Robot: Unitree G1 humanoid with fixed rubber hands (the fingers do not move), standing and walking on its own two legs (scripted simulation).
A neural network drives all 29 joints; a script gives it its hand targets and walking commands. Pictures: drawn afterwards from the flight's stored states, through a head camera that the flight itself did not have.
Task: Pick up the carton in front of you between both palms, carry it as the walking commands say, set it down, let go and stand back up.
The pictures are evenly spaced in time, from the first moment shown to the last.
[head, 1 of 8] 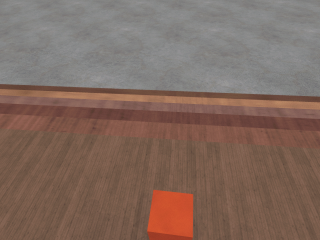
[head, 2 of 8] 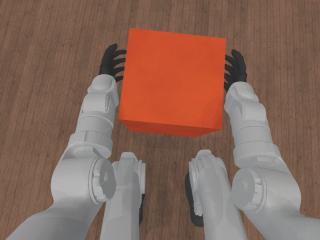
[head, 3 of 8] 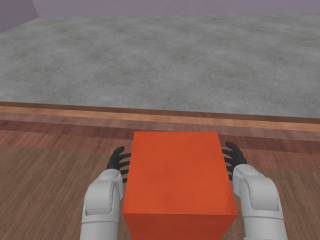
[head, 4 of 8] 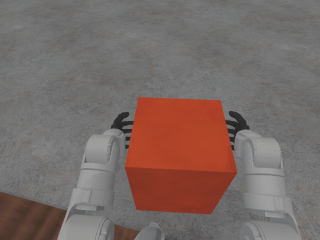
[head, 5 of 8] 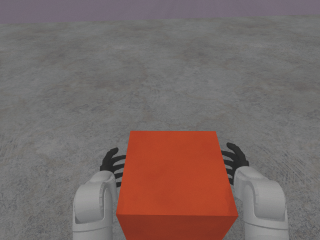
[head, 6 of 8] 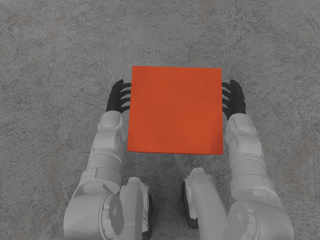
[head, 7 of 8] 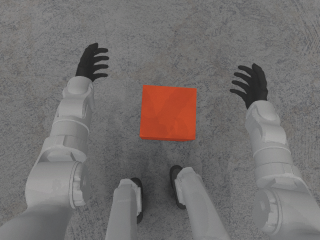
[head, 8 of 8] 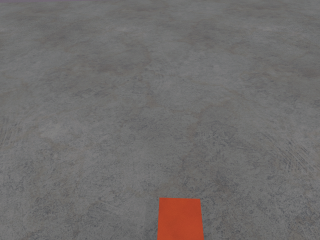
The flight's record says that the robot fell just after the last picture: no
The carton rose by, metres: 0.69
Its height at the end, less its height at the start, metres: -0.85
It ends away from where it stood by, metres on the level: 4.38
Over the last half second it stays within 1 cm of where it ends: yes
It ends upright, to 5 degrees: yes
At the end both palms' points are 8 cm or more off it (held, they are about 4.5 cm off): yes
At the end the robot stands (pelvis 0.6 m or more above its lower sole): yes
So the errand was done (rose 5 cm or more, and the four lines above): yes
